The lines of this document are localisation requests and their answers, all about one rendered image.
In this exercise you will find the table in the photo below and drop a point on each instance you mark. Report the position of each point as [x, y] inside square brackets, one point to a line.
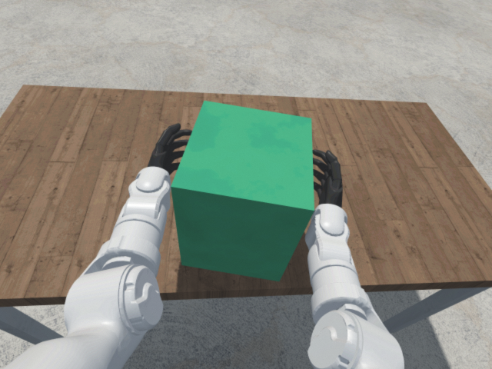
[419, 213]

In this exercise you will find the carton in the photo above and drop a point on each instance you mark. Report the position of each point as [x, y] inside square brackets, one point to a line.
[243, 193]

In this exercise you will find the robot right upper arm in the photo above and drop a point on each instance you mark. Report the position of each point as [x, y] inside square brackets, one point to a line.
[343, 340]

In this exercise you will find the robot left forearm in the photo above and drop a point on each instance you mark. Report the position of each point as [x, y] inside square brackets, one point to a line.
[140, 227]

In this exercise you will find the robot left upper arm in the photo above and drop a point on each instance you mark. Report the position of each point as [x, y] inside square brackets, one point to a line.
[107, 313]

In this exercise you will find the right robot hand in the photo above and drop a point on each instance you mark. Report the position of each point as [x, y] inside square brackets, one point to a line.
[330, 191]

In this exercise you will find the left robot hand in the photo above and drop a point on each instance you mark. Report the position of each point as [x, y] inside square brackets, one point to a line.
[163, 154]

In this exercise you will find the robot right forearm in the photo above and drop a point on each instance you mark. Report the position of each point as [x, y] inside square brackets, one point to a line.
[333, 276]

